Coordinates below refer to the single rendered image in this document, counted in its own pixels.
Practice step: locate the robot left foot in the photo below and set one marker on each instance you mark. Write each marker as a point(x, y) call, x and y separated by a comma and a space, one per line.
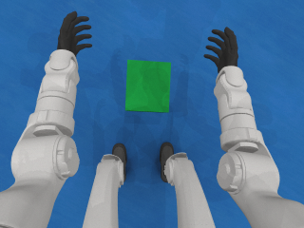
point(119, 150)

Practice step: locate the robot right upper arm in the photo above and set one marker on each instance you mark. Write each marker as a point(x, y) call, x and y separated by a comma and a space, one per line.
point(252, 181)

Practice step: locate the left robot hand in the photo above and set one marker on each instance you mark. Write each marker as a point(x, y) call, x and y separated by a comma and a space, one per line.
point(68, 39)

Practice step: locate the right robot hand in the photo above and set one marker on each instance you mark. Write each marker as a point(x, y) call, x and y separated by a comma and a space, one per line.
point(228, 54)

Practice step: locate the right robot forearm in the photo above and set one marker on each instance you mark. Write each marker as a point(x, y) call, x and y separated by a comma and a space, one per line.
point(236, 115)

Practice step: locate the left robot forearm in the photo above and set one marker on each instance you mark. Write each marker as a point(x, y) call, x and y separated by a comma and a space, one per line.
point(53, 114)

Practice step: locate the left robot thigh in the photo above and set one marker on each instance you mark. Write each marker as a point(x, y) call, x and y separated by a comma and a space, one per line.
point(102, 207)

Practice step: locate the carton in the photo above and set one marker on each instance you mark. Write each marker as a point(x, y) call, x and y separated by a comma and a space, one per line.
point(147, 86)

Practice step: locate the robot left upper arm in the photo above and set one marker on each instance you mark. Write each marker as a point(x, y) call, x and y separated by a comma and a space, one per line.
point(41, 165)

